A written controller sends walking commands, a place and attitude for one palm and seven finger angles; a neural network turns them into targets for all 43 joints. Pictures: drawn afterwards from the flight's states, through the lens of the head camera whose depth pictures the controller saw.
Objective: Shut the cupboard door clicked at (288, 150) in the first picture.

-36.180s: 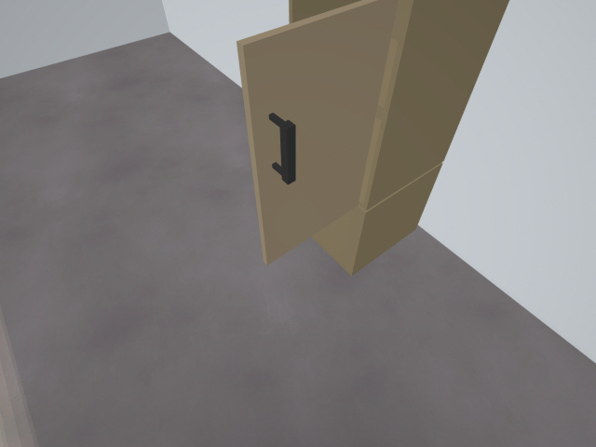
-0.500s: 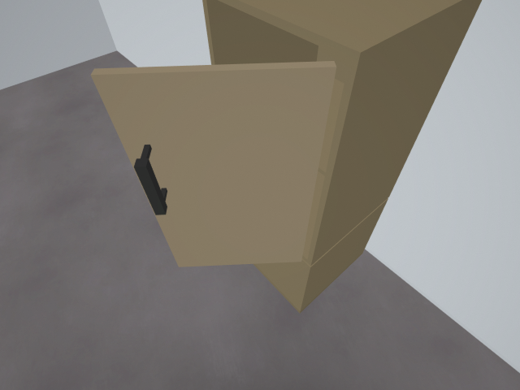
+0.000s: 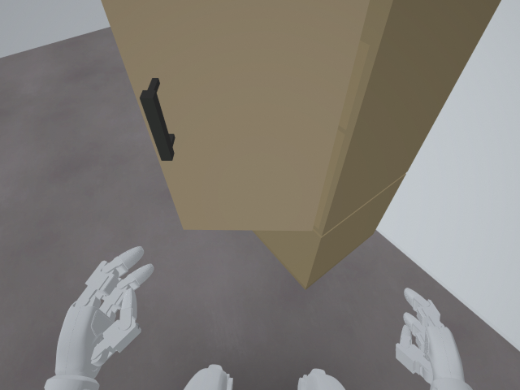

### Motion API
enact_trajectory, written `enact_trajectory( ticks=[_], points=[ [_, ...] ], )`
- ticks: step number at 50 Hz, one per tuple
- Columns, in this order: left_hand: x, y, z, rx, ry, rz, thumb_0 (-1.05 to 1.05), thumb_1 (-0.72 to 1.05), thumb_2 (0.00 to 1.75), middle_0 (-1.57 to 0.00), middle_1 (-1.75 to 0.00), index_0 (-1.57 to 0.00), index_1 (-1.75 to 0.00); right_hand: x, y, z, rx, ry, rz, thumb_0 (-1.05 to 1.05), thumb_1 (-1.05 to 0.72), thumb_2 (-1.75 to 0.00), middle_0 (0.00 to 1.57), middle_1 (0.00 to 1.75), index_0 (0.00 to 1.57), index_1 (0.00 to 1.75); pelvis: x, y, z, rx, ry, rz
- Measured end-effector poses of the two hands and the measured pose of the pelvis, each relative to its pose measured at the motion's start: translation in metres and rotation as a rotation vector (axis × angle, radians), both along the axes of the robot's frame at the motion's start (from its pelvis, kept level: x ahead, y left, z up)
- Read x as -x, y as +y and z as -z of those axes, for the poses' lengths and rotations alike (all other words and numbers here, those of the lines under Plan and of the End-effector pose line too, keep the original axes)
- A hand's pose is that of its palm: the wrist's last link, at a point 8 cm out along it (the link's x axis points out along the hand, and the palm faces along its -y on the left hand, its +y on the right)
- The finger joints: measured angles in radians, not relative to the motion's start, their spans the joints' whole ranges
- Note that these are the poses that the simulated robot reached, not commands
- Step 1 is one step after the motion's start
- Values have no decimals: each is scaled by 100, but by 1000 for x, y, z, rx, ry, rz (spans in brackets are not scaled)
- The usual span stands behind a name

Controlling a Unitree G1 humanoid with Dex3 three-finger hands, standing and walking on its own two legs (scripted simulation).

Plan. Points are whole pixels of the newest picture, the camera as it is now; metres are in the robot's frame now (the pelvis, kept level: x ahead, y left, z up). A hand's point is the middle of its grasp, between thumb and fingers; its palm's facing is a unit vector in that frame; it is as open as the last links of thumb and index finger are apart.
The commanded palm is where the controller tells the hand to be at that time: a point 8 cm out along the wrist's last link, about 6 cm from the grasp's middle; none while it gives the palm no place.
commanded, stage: raise the hand and make a fist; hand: left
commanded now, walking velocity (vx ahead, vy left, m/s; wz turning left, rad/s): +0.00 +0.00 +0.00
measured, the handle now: (161, 121) +0.51 +0.22 +0.13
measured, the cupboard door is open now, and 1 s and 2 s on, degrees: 51 51 51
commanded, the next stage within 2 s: bring the fist close to the handle in 1.58 s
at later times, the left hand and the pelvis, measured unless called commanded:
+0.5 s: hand (103, 312) +0.20 +0.22 +0.07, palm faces +0.09 -1.00 -0.04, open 4.2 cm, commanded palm +0.17 +0.26 +0.08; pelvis -0.01 +0.03 +0.00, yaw +1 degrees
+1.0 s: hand (104, 273) +0.24 +0.22 +0.11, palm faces +0.08 -1.00 -0.05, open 3.1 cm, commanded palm +0.21 +0.27 +0.12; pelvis +0.02 +0.02 +0.03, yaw +2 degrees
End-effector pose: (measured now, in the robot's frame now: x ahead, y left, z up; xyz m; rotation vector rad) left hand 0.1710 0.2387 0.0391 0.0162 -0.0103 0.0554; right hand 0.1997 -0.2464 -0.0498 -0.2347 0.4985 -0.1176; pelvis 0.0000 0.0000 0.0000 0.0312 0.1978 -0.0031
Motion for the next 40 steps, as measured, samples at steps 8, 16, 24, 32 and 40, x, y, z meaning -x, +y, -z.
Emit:
enact_trajectory(
  ticks=[8, 16, 24, 32, 40],
  points=[
    [31, 19, 2, -9, 9, -67, 2, 90, 90, -49, -61, -49, -61, -1, 39, 15, -7, -37, -83, 1, -90, -90, 20, 30, 20, 30, 22, 8, 22, 44, 5, -31],
    [2, 17, -17, -2, 28, 30, 2, 90, 90, -63, -77, -63, -77, 42, 62, 25, -49, 84, -51, 2, -90, -90, 21, 30, 20, 30, 24, 20, 11, 64, -4, -38],
    [-3, 31, -33, -19, 47, -29, 2, 90, 90, -78, -93, -77, -93, 66, 54, 15, -14, 156, -1, 2, -90, -90, 21, 30, 20, 30, 13, 31, -4, 63, -12, -27],
    [-10, 32, -43, -25, 26, -16, 2, 90, 90, -92, -109, -92, -109, 44, 47, 4, 27, 137, -14, 2, -90, -90, 20, 30, 20, 30, 2, 36, -8, 66, -17, -31],
    [-22, 33, -59, -31, 11, -27, 2, 90, 90, -107, -125, -107, -125, 11, 58, -11, -1, 78, -49, 2, -90, -90, 20, 30, 20, 30, -10, 33, -16, 65, -30, -35]
  ],
)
